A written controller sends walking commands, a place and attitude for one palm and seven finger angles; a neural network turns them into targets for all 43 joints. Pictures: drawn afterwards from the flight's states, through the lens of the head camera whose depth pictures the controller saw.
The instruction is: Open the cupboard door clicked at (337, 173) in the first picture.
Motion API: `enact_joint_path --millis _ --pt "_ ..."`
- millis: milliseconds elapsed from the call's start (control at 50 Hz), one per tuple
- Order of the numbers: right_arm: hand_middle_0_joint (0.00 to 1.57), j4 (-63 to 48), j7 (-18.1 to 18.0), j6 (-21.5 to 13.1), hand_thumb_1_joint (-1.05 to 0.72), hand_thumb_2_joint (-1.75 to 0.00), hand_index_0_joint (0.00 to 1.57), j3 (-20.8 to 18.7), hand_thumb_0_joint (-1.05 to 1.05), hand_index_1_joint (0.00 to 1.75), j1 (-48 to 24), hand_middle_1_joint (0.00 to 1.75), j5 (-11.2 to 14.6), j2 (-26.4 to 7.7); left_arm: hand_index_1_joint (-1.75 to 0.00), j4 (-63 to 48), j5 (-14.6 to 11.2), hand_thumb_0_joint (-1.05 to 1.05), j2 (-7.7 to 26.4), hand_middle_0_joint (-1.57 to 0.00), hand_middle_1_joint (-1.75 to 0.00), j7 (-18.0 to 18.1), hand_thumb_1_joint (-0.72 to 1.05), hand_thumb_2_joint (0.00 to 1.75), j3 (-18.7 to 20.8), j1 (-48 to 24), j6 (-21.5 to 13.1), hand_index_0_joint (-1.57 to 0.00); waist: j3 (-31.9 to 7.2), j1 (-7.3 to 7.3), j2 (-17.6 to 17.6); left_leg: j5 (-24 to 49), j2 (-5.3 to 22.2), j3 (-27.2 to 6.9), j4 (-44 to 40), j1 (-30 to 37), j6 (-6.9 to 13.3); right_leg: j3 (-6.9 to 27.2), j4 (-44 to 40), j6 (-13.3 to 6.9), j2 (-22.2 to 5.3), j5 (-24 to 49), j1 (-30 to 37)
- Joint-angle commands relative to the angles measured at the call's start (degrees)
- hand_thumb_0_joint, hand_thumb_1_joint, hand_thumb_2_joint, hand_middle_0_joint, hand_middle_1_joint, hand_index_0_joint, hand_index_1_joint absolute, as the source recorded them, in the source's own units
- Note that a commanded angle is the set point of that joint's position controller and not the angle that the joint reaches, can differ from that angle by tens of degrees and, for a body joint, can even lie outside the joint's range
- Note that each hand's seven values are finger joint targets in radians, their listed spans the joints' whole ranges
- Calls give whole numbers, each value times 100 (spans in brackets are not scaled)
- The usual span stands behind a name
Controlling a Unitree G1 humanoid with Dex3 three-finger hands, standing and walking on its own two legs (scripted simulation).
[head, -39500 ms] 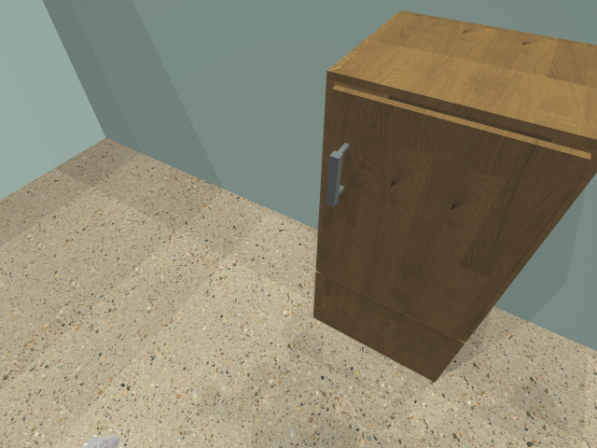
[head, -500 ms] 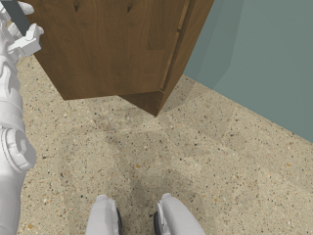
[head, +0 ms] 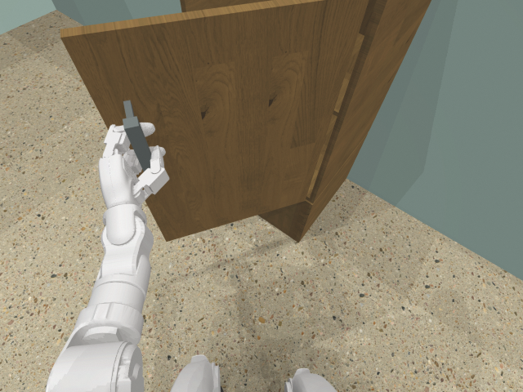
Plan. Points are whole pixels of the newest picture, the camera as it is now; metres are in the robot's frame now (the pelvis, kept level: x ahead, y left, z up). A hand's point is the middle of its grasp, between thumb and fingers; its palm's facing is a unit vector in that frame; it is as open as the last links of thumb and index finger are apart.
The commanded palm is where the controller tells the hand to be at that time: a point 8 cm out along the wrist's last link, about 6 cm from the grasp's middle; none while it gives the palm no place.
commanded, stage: pull the door open along its arc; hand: left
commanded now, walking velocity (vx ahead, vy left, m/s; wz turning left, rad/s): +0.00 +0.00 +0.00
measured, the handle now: (141, 143) +0.49 +0.19 +0.06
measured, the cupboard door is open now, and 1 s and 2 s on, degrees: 56 81 86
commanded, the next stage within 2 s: open thumb and fingers to let go in 0.36 s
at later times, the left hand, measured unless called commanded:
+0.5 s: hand (238, 253) +0.30 +0.03 +0.06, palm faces +0.35 -0.94 +0.00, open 6.0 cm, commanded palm +0.27 +0.09 +0.05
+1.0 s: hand (226, 238) +0.33 +0.05 +0.05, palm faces +0.40 -0.92 +0.00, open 12.8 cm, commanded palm +0.28 +0.09 +0.05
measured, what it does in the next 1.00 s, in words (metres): stands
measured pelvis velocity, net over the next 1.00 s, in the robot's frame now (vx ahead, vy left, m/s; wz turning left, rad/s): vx -0.01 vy -0.04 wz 0.08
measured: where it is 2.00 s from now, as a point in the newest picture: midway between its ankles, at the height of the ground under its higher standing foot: outside the picture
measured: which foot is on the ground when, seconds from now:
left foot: down 0.00-1.00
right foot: down 0.00-1.00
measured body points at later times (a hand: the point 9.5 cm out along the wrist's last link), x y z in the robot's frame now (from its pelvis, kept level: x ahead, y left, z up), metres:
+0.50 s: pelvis +0.00 -0.04 +0.01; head +0.04 -0.05 +0.46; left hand +0.28 +0.08 +0.06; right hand +0.18 -0.25 -0.10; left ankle +0.03 +0.11 -0.66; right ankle -0.03 -0.12 -0.66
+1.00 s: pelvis -0.01 -0.04 +0.00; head +0.04 -0.06 +0.45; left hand +0.30 +0.10 +0.05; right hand +0.14 -0.27 -0.12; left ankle +0.03 +0.11 -0.66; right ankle -0.03 -0.12 -0.66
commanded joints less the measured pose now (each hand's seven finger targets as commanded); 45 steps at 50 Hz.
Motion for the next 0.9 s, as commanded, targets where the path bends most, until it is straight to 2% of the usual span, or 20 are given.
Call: enact_joint_path --millis 0,40,60,80,100,220,280,300,340,400,420,440,480,540,640,680,780,800,840,880 --pt "20 -550 73 -186 -90 -90 20 -291 0 30 179 30 -183 -656 -135 -1436 486 0 315 -40 -135 1763 90 90 89 -368 -225 -40 -1939 401 -49 2186 -312 -185 -584 2126 -24 -177 -624 6 155 2630 783" --pt "20 -587 101 -152 -90 -90 20 -285 0 30 12 30 -227 -609 -135 -1643 893 0 -52 -40 -135 2234 90 90 -354 -209 -168 -40 -1778 377 -62 2022 -323 -179 -656 2114 -30 -163 -679 -23 110 2519 847" --pt "20 -599 102 -146 -90 -90 20 -300 0 30 -50 30 -248 -593 -135 -1801 1029 0 -218 -40 -135 2338 90 90 -587 -101 -170 -40 -1802 332 -203 2008 -327 -168 -649 2165 -9 -145 -719 -24 95 2580 924" --pt "20 -630 84 -152 -90 -90 20 -324 0 30 -92 30 -264 -585 -135 -1928 1149 0 -161 -40 -135 2391 90 90 -628 159 -189 -40 -1841 373 -371 1975 -332 -165 -642 2135 14 -96 -758 -27 99 2655 1044" --pt "20 -664 65 -145 -90 -90 20 -327 0 30 -202 30 -260 -540 -135 -2081 1187 0 -335 -40 -135 2395 90 90 -821 411 -203 -40 -1846 393 -402 1944 -343 -133 -680 2160 11 -68 -797 -25 63 2741 1190" --pt "20 -902 -44 -179 -90 -90 20 -239 0 30 -777 30 -207 -339 -135 -3067 917 0 -1038 -40 -135 2218 90 90 -1575 1840 -257 -40 -1374 560 -446 1720 -395 -70 -856 2268 -7 38 -1073 -21 -68 2882 1611" --pt "20 -988 -93 -240 -90 -90 20 -188 0 30 -975 30 -223 -277 -135 -3403 927 0 -1006 -40 -135 2279 90 90 -1637 2554 -273 -40 -1153 642 -652 1563 -410 -107 -873 2190 -11 143 -1181 3 -142 2820 1706" --pt "20 -1002 -100 -267 -90 -90 20 -162 0 30 -1073 30 -232 -229 -135 -3518 967 0 -1188 -40 -135 2298 90 90 -1861 2496 -271 -40 -1072 591 -549 1497 -429 -102 -853 2173 -11 171 -1186 21 -185 2822 1630" --pt "20 -977 -133 -320 -90 -90 20 -135 0 30 -1134 30 -285 -195 -135 -3557 1115 0 -1258 -40 -135 2400 90 90 -1993 2248 -258 -40 -947 519 -559 1327 -441 -150 -771 2057 -13 227 -1184 40 -245 2644 1451" --pt "20 -851 -218 -414 -90 -90 20 -120 0 30 -1245 30 -346 -129 -135 -3385 1346 0 -1382 -40 -135 2539 90 90 -2171 1781 -256 -40 -854 377 -767 1087 -456 -215 -622 1902 3 422 -1271 96 -354 2418 1245" --pt "20 -812 -222 -440 -90 -90 20 -110 0 30 -1292 30 -346 -101 -135 -3418 1373 0 -1534 -40 -135 2572 90 90 -2321 1590 -259 -40 -957 357 -599 1072 -468 -224 -585 1903 -1 445 -1239 88 -374 2396 1224" --pt "20 -757 -211 -493 -90 -90 20 -92 0 30 -1362 30 -341 -83 -135 -3289 1364 0 -1963 -40 -135 2594 90 90 -2684 1184 -217 -40 -847 199 -509 951 -471 -229 -530 1908 11 415 -1266 82 -373 2183 1008" --pt "20 -675 -255 -527 -90 -90 20 -136 0 30 -1346 30 -348 -116 -134 -3169 1269 0 -1622 -39 -134 2636 76 84 -2327 1068 -223 -39 -1023 270 -861 891 -465 -279 -497 1799 -5 529 -1331 112 -406 2058 1117" --pt "20 -650 -275 -517 -90 -90 20 -159 0 30 -1336 30 -348 -89 -131 -3155 1193 0 -1478 -38 -131 2604 55 75 -2126 1140 -208 -38 -1449 418 -742 1046 -496 -257 -492 1728 -27 689 -1275 165 -508 2636 1512" --pt "20 -599 -267 -501 -90 -90 20 -177 0 30 -1232 30 -331 -131 -127 -2965 1113 0 -1590 -35 -127 2430 20 60 -2227 1004 -205 -35 -1384 332 -1003 1075 -496 -282 -487 1605 -14 732 -1275 242 -563 3057 1617" --pt "20 -587 -257 -507 -90 -90 20 -195 0 30 -1183 30 -330 -162 -126 -2884 1064 0 -1513 -34 -126 2379 6 54 -2134 1119 -234 -34 -1377 364 -1068 1084 -494 -301 -496 1565 -11 726 -1279 235 -544 3059 1656" --pt "20 -537 -242 -518 -90 -90 20 -215 0 30 -1119 30 -314 -200 -122 -2765 1054 0 -1446 -32 -122 2321 -29 39 -2111 920 -338 -32 -1268 327 -1093 966 -494 -310 -512 1483 0 757 -1327 242 -552 2831 1561" --pt "20 -520 -236 -515 -90 -90 20 -232 0 30 -1136 30 -313 -204 -122 -2782 1055 0 -1433 -31 -122 2329 -36 36 -2086 903 -364 -31 -1322 341 -916 980 -497 -278 -501 1540 0 737 -1313 221 -546 2775 1501" --pt "20 -514 -231 -526 -90 -90 20 -239 0 30 -1109 30 -320 -203 -120 -2722 1055 0 -1493 -30 -120 2360 -50 30 -2123 817 -380 -30 -1355 324 -903 931 -496 -264 -501 1565 8 685 -1303 207 -517 2604 1421" --pt "20 -508 -233 -513 -90 -90 20 -246 0 30 -1059 30 -317 -221 -120 -2680 1084 0 -1399 -30 -120 2376 -50 30 -2042 861 -390 -30 -1383 366 -976 979 -491 -280 -526 1559 10 670 -1290 185 -490 2573 1472"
